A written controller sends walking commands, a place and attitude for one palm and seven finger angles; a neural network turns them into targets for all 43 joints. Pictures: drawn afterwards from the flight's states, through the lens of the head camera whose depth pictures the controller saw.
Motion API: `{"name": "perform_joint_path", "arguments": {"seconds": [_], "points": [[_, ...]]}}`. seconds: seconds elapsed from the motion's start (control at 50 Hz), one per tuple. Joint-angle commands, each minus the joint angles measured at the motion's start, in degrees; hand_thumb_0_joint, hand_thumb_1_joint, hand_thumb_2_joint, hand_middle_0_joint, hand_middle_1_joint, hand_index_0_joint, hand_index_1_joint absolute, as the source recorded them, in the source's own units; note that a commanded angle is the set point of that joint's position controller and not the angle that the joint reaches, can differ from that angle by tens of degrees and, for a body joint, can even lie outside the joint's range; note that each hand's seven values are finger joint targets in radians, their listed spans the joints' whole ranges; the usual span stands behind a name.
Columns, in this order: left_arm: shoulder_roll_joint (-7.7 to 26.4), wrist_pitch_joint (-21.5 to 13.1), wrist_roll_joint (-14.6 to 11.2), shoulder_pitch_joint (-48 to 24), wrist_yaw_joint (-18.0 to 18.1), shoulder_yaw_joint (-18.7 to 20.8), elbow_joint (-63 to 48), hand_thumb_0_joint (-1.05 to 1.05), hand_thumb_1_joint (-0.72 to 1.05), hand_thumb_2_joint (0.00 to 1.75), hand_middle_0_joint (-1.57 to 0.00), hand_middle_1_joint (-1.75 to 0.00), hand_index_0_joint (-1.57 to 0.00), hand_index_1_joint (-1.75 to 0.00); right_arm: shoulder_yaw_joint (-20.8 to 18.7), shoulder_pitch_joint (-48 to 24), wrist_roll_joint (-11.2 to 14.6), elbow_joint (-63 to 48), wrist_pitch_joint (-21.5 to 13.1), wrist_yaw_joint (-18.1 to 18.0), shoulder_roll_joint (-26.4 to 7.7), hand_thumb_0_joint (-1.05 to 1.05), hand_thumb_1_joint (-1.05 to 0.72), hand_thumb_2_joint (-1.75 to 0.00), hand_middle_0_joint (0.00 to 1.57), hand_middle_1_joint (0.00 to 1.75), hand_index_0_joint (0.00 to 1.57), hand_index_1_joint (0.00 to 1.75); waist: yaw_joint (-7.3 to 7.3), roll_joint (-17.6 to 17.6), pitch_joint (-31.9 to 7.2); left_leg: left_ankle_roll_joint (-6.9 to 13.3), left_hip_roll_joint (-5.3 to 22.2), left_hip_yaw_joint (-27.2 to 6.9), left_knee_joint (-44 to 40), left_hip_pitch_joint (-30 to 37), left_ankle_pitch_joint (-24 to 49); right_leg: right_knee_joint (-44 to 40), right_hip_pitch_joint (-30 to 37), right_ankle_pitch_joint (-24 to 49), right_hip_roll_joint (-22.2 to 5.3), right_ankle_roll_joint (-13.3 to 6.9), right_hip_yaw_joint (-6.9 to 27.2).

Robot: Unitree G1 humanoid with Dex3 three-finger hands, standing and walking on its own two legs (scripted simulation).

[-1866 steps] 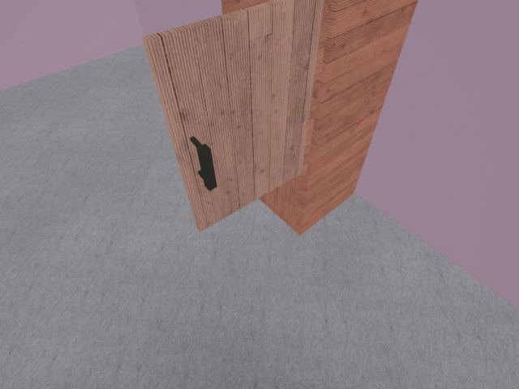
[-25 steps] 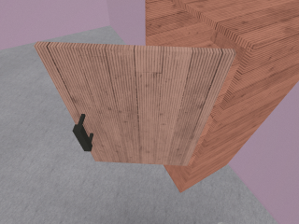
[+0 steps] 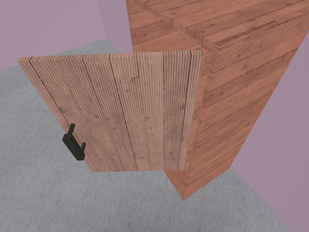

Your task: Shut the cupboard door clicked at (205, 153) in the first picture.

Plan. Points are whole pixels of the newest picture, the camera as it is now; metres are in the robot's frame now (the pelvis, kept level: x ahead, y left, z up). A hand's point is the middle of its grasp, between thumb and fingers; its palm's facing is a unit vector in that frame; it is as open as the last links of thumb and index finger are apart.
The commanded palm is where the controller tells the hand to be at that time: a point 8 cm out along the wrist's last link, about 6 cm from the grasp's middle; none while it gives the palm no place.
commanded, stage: come to a stop and stand still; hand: left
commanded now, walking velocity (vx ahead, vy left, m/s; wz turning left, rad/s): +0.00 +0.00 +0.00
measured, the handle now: (76, 142) +0.40 +0.29 -0.05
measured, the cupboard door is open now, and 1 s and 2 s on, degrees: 59 59 59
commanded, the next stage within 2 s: look again from close up in 0.58 s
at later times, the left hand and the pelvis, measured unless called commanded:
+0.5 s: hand out of the picture +0.01 +0.14 -0.17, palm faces +0.02 -0.98 -0.20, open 7.4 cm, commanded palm none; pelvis +0.03 -0.02 +0.00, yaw +0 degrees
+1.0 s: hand out of the picture +0.03 +0.15 -0.17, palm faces +0.03 -0.98 -0.21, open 7.4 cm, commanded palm none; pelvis +0.04 -0.02 +0.00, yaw +1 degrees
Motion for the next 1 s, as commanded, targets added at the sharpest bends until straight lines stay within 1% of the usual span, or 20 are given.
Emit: {"name": "perform_joint_path", "arguments": {"seconds": [0.0, 0.06, 0.12, 0.18, 0.28, 0.34, 0.36, 0.42, 0.44, 0.56, 0.64, 0.66, 0.74, 0.76, 0.8, 0.84, 0.86, 0.92, 0.96, 0.98], "points": [[6.99, -1.65, -0.44, 2.64, 0.61, 1.79, -0.30, 0.00, 0.90, 0.90, -0.20, -0.30, -0.20, -0.30, -0.16, 0.02, 0.26, -1.22, -2.05, -0.46, -2.45, 0.00, -0.90, -0.90, 0.20, 0.30, 0.20, 0.30, 1.49, -1.72, 1.39, 1.35, 3.74, -6.01, -4.57, 3.77, 1.50, -9.04, -3.87, 7.16, -5.68, -1.58, 5.73], [6.18, -1.79, -0.30, 3.15, 0.75, 1.75, 0.89, 0.00, 0.90, 0.90, -0.20, -0.30, -0.20, -0.30, -0.11, 0.21, 0.38, 0.10, -2.00, -0.66, -1.54, 0.00, -0.90, -0.90, 0.20, 0.30, 0.20, 0.30, 1.59, -3.09, 2.04, 1.28, 3.95, -5.65, -4.40, 4.18, 2.40, -9.64, -3.37, 9.91, -5.69, -1.52, 5.48], [5.97, -1.77, -0.39, 3.17, 0.88, 1.67, 1.72, 0.00, 0.90, 0.90, -0.20, -0.30, -0.20, -0.30, -0.21, 0.44, 0.35, 0.98, -1.91, -0.81, -1.51, 0.00, -0.90, -0.90, 0.20, 0.30, 0.20, 0.30, 1.33, -2.02, 1.12, 1.07, 4.09, -5.41, -3.96, 5.32, 3.62, -9.23, -2.80, 12.35, -5.72, -1.46, 5.23], [5.50, -1.80, -0.27, 3.32, 1.00, 1.63, 2.19, 0.00, 0.90, 0.90, -0.20, -0.30, -0.20, -0.30, -0.29, -0.01, 0.39, 1.49, -1.75, -0.95, -1.11, 0.00, -0.90, -0.90, 0.20, 0.30, 0.20, 0.30, 1.19, -2.97, 2.43, 0.94, 4.10, -5.31, -3.86, 5.21, 3.43, -9.74, -3.14, 13.44, -5.61, -1.37, 5.41], [5.21, -1.85, -0.12, 3.84, 1.12, 1.69, 2.60, 0.00, 0.90, 0.90, -0.20, -0.30, -0.20, -0.30, -0.57, -1.17, 0.42, 1.49, -1.64, -1.09, -0.71, 0.00, -0.90, -0.90, 0.20, 0.30, 0.20, 0.30, 1.14, -2.60, 2.80, 0.82, 4.24, -4.91, -3.51, 6.30, 4.20, -9.99, -3.47, 15.70, -5.54, -1.10, 5.49], [5.24, -1.90, -0.06, 3.88, 1.15, 1.78, 2.66, 0.00, 0.90, 0.90, -0.20, -0.30, -0.20, -0.30, -0.50, -1.55, 0.40, 1.66, -1.67, -1.14, -0.82, 0.00, -0.90, -0.90, 0.20, 0.30, 0.20, 0.30, 1.06, -3.57, 2.47, 0.75, 4.40, -4.93, -3.68, 6.81, 5.29, -9.96, -2.87, 17.49, -5.71, -0.88, 4.99], [4.89, -1.94, 0.02, 4.33, 1.14, 1.78, 2.80, 0.00, 0.90, 0.90, -0.20, -0.30, -0.20, -0.30, -0.48, -2.20, 0.42, 1.67, -1.66, -1.20, -0.45, 0.00, -0.90, -0.90, 0.20, 0.30, 0.20, 0.30, 1.35, -4.44, 3.56, 0.85, 4.40, -4.84, -3.79, 6.80, 5.28, -10.31, -3.32, 18.16, -5.52, -0.76, 4.95], [5.27, -1.94, -0.02, 4.14, 1.19, 1.87, 2.71, 0.00, 0.90, 0.90, -0.20, -0.30, -0.20, -0.30, -0.55, -2.47, 0.36, 1.35, -1.66, -1.26, -1.21, 0.00, -0.90, -0.90, 0.20, 0.30, 0.20, 0.30, 1.12, -2.88, 2.15, 0.63, 4.37, -4.80, -3.60, 7.61, 6.62, -9.89, -2.21, 20.23, -5.67, -0.73, 5.02], [5.21, -1.98, -0.05, 4.34, 1.18, 1.94, 2.77, 0.00, 0.90, 0.90, -0.20, -0.30, -0.20, -0.30, -0.55, -2.72, 0.37, 1.36, -1.73, -1.31, -1.24, 0.00, -0.90, -0.90, 0.20, 0.30, 0.20, 0.30, 1.16, -2.47, 1.38, 0.69, 4.44, -4.87, -3.62, 8.12, 7.15, -9.86, -1.81, 20.56, -5.72, -0.75, 4.97], [5.34, -1.93, 0.05, 4.58, 1.09, 2.08, 2.85, 0.00, 0.90, 0.90, -0.20, -0.30, -0.20, -0.30, -0.52, -4.00, 0.45, 1.00, -1.68, -1.43, -1.20, 0.00, -0.90, -0.90, 0.20, 0.30, 0.20, 0.30, 1.54, -2.55, 2.61, 0.66, 4.44, -4.70, -3.99, 8.16, 6.61, -10.82, -1.69, 20.57, -5.61, -0.55, 4.80], [5.55, -1.92, -0.04, 4.33, 1.12, 2.15, 2.92, 0.00, 0.90, 0.90, -0.20, -0.30, -0.20, -0.30, -0.62, -4.28, 0.30, 0.91, -1.61, -1.49, -1.83, 0.00, -0.90, -0.90, 0.20, 0.30, 0.20, 0.30, 1.44, -2.74, 1.54, 0.44, 4.37, -4.78, -3.58, 8.53, 7.77, -10.46, -0.58, 23.42, -5.95, -0.53, 4.61], [5.43, -1.90, 0.00, 4.60, 1.08, 2.18, 2.87, 0.00, 0.90, 0.90, -0.20, -0.30, -0.20, -0.30, -0.49, -4.51, 0.41, 0.99, -1.62, -1.50, -1.44, 0.00, -0.90, -0.90, 0.20, 0.30, 0.20, 0.30, 1.73, -2.82, 2.54, 0.53, 4.38, -4.54, -3.86, 8.19, 7.21, -10.95, -0.78, 22.85, -5.81, -0.37, 4.45], [5.86, -1.96, -0.05, 4.48, 1.17, 2.30, 2.83, 0.00, 0.90, 0.90, -0.20, -0.30, -0.20, -0.30, -0.59, -4.33, 0.33, 0.96, -1.66, -1.56, -1.83, 0.00, -0.90, -0.90, 0.20, 0.30, 0.20, 0.30, 1.62, -2.87, 0.47, 0.36, 4.41, -4.54, -3.27, 8.81, 9.00, -10.34, 0.84, 26.32, -6.21, -0.27, 4.27], [5.75, -1.94, -0.07, 4.42, 1.14, 2.33, 2.66, 0.00, 0.90, 0.90, -0.20, -0.30, -0.20, -0.30, -0.52, -4.46, 0.38, 1.03, -1.66, -1.59, -1.53, 0.00, -0.90, -0.90, 0.20, 0.30, 0.20, 0.30, 1.74, -3.77, 1.05, 0.41, 4.37, -4.48, -3.48, 8.50, 8.63, -10.47, 0.96, 26.25, -5.92, -0.21, 4.04], [5.82, -1.88, -0.07, 4.31, 1.24, 2.35, 2.74, 0.00, 0.90, 0.90, -0.20, -0.30, -0.20, -0.30, -0.65, -4.47, 0.30, 1.13, -1.55, -1.63, -1.88, 0.00, -0.90, -0.90, 0.20, 0.30, 0.20, 0.30, 1.59, -3.19, 1.11, 0.29, 4.35, -4.54, -3.16, 8.73, 9.43, -10.17, 0.91, 27.53, -6.10, -0.28, 4.12], [5.99, -1.89, -0.11, 4.26, 1.23, 2.46, 2.74, 0.00, 0.90, 0.90, -0.20, -0.30, -0.20, -0.30, -0.60, -4.24, 0.30, 1.25, -1.62, -1.64, -1.87, 0.00, -0.90, -0.90, 0.20, 0.30, 0.20, 0.30, 1.70, -2.80, 0.53, 0.28, 4.43, -4.44, -3.27, 8.94, 9.93, -10.13, 1.45, 27.65, -6.14, -0.23, 4.02], [5.86, -1.89, -0.05, 4.34, 1.20, 2.50, 2.66, 0.00, 0.90, 0.90, -0.20, -0.30, -0.20, -0.30, -0.56, -4.48, 0.38, 1.32, -1.62, -1.66, -1.46, 0.00, -0.90, -0.90, 0.20, 0.30, 0.20, 0.30, 1.82, -3.50, 1.19, 0.35, 4.42, -4.35, -3.44, 8.72, 9.58, -10.40, 1.34, 27.29, -5.91, -0.13, 3.88], [5.92, -1.78, -0.10, 4.04, 1.21, 2.45, 2.68, 0.00, 0.90, 0.90, -0.20, -0.30, -0.20, -0.30, -0.54, -4.14, 0.31, 1.45, -1.56, -1.65, -1.82, 0.00, -0.90, -0.90, 0.20, 0.30, 0.20, 0.30, 1.71, -2.77, 1.52, 0.26, 4.37, -4.65, -3.76, 8.51, 9.26, -10.53, 1.11, 25.79, -6.03, -0.28, 3.98], [5.70, -1.77, -0.07, 4.28, 1.18, 2.56, 2.60, 0.00, 0.90, 0.90, -0.20, -0.30, -0.20, -0.30, -0.50, -4.40, 0.32, 1.56, -1.54, -1.67, -1.39, 0.00, -0.90, -0.90, 0.20, 0.30, 0.20, 0.30, 1.91, -3.72, 2.21, 0.39, 4.39, -4.54, -3.82, 8.40, 9.06, -10.90, 1.01, 25.61, -5.80, -0.12, 3.77], [5.82, -1.77, -0.09, 4.08, 1.22, 2.52, 2.71, 0.00, 0.90, 0.90, -0.20, -0.30, -0.20, -0.30, -0.56, -4.18, 0.27, 1.52, -1.55, -1.67, -1.75, 0.00, -0.90, -0.90, 0.20, 0.30, 0.20, 0.30, 1.80, -2.96, 1.80, 0.27, 4.35, -4.58, -3.65, 8.54, 9.61, -10.63, 1.20, 26.24, -6.07, -0.19, 3.77]]}}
